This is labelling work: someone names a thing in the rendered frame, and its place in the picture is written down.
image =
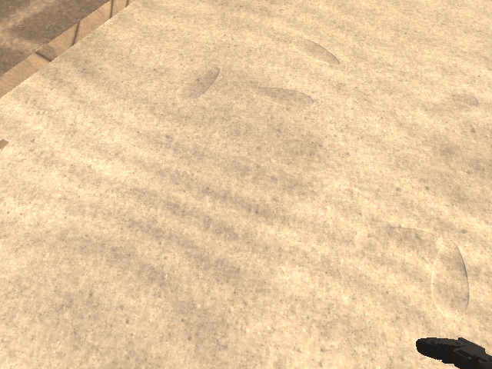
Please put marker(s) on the robot right hand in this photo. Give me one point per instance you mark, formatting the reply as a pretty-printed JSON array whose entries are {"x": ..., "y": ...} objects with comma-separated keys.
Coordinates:
[{"x": 462, "y": 353}]

